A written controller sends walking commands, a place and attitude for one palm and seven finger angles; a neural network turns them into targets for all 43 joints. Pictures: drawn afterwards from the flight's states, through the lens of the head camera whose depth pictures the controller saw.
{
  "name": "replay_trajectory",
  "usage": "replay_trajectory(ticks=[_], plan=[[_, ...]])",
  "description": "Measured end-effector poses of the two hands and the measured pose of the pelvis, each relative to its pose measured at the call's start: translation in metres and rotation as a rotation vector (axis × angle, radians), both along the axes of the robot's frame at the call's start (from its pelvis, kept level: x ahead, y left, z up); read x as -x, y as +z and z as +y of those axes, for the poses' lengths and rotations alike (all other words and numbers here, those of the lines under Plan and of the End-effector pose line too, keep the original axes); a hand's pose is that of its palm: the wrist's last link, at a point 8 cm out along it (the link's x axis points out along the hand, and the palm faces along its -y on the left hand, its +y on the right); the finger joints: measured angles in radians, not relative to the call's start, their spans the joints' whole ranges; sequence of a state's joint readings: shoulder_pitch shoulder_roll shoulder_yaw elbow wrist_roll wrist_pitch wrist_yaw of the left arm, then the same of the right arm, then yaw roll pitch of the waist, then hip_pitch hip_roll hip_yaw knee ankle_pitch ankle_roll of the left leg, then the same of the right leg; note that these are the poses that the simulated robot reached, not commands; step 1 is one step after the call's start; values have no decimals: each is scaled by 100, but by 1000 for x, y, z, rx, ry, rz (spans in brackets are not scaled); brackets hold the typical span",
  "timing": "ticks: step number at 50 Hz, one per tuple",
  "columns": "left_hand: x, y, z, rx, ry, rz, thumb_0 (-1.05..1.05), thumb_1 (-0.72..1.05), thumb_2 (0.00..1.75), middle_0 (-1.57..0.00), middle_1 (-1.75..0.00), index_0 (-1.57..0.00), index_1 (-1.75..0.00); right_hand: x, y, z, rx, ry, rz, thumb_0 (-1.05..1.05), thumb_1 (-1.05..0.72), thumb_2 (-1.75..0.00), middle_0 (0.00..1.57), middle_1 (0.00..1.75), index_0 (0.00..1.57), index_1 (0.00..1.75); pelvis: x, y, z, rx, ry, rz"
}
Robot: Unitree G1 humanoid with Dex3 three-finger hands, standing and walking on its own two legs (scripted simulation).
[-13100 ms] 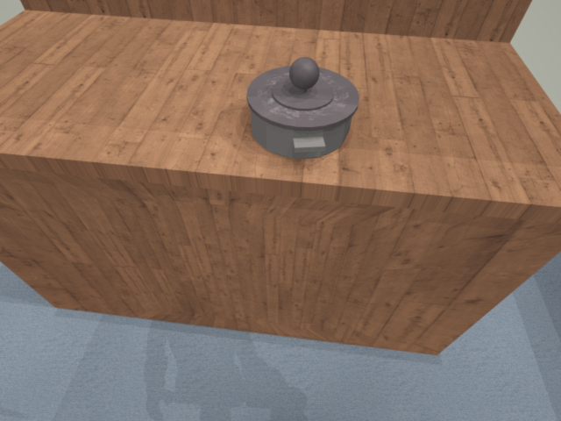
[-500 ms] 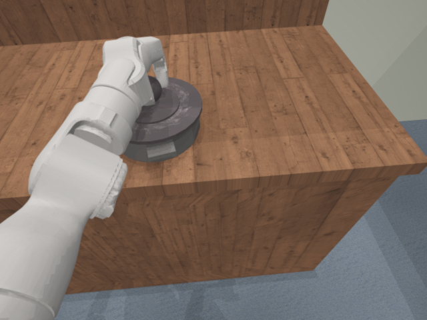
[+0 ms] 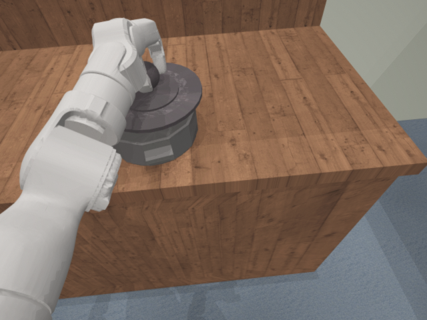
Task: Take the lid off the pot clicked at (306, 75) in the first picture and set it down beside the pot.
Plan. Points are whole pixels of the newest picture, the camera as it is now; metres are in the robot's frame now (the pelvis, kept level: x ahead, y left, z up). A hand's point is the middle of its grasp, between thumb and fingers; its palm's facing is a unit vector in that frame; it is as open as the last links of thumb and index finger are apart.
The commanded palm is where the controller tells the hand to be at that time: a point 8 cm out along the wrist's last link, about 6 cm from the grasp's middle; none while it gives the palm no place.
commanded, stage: lift the lid straight up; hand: left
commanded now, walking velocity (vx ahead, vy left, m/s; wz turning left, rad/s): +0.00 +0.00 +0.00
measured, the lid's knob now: (145, 76) +0.52 +0.10 +0.20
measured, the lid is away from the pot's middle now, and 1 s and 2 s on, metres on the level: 0.02 0.02 0.06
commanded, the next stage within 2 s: move the lid sideways beside the pot in 1.44 s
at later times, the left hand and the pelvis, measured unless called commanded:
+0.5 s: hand (122, 49) +0.48 +0.11 +0.28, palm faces -0.26 -0.14 -0.96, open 8.1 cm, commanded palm +0.48 +0.12 +0.34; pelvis -0.01 +0.00 +0.00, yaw +0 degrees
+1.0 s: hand (118, 18) +0.49 +0.11 +0.32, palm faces -0.19 -0.17 -0.97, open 8.1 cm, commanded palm +0.48 +0.11 +0.38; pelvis +0.00 +0.00 +0.00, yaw +0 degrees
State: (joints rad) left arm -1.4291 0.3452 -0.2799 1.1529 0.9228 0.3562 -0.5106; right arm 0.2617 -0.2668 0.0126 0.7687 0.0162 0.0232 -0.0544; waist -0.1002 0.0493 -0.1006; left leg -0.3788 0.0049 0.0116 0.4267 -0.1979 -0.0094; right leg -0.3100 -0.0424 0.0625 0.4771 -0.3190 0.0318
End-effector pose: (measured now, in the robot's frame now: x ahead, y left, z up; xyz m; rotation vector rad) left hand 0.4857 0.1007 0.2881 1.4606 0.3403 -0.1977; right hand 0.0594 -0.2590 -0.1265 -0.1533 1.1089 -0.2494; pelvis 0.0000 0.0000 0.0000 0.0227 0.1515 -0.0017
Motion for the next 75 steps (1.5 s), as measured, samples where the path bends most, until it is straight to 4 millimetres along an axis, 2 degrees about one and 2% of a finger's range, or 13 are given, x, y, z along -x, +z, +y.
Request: replay_trajectory(ticks=[17, 28, 39, 53, 65, 75], plan=[[6, 27, 15, 3, 55, -37, 2, 14, 85, -59, -95, -63, -99, 1, 5, -4, 18, 3, -12, 1, -91, -90, 20, 30, 20, 30, 4, 1, 0, 3, 3, -11], [11, 49, 19, 9, 78, -73, 2, 14, 85, -59, -95, -63, -99, -1, 6, 1, 10, 10, -34, 1, -91, -90, 20, 30, 20, 30, 6, 1, 3, 4, 5, -11], [13, 67, 11, 18, 77, -103, 2, 14, 85, -59, -95, -63, -99, 3, 3, 6, 2, 15, -28, 1, -91, -90, 20, 30, 21, 30, 8, 1, 4, 4, 5, -4], [9, 91, 13, 28, 123, -147, 2, 14, 85, -59, -95, -63, -99, 15, 3, -2, 10, -4, -1, 1, -91, -90, 20, 30, 21, 30, 3, 2, 3, 3, -2, 6], [12, 109, 15, 37, 145, -183, 2, 14, 85, -59, -95, -63, -99, -4, 6, -1, 10, 17, -42, 1, -91, -90, 20, 30, 20, 30, 1, 2, 2, 4, 4, 8], [15, 109, 13, 31, 154, -184, 2, 13, 86, -59, -95, -63, -99, -19, 6, 4, -4, 42, -63, 1, -91, -90, 20, 30, 20, 30, 2, 2, 2, 3, 8, 10]])
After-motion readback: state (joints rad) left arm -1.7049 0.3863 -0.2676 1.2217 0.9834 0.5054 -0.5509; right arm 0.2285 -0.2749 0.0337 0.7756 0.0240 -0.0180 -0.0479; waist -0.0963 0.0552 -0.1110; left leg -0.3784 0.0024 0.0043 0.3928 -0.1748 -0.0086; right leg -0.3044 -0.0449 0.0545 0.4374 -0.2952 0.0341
